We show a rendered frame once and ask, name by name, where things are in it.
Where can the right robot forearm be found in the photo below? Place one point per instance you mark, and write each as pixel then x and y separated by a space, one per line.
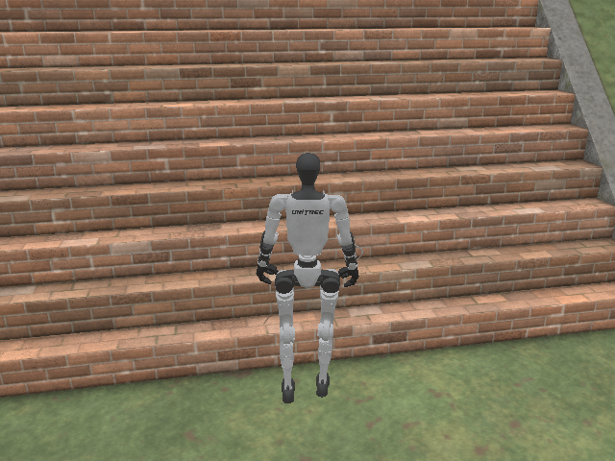
pixel 350 255

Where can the left robot foot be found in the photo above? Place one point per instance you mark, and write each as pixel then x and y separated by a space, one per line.
pixel 288 395

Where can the right robot upper arm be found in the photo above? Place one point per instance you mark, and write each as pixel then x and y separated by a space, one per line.
pixel 338 205

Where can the humanoid robot head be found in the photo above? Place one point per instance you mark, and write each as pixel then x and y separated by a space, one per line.
pixel 308 167

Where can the left robot upper arm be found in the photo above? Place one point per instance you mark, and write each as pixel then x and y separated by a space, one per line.
pixel 277 204

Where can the right robot hand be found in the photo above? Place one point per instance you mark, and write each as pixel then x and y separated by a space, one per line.
pixel 345 272

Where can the left robot hand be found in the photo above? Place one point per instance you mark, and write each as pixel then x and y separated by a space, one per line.
pixel 271 270

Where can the left robot forearm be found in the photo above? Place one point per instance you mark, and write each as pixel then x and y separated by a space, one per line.
pixel 265 252

